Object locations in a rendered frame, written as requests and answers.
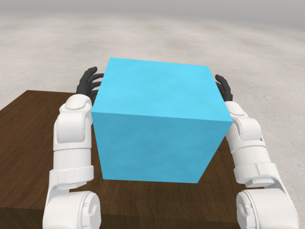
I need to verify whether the robot left forearm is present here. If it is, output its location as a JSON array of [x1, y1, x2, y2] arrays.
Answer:
[[42, 94, 94, 227]]

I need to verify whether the left robot hand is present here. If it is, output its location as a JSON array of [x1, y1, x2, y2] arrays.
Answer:
[[76, 67, 104, 105]]

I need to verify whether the robot right forearm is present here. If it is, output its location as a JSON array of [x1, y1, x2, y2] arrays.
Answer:
[[225, 101, 299, 227]]

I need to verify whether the robot right upper arm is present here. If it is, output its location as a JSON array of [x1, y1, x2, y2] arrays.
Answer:
[[236, 188, 299, 229]]

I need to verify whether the robot left upper arm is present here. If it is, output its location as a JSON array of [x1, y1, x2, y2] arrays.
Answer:
[[43, 191, 101, 229]]

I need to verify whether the right robot hand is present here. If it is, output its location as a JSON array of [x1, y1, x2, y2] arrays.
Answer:
[[215, 74, 233, 102]]

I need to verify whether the carton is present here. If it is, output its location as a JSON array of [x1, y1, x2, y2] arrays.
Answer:
[[91, 57, 233, 183]]

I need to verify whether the pedestal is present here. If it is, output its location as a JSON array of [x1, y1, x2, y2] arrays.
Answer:
[[0, 90, 265, 229]]

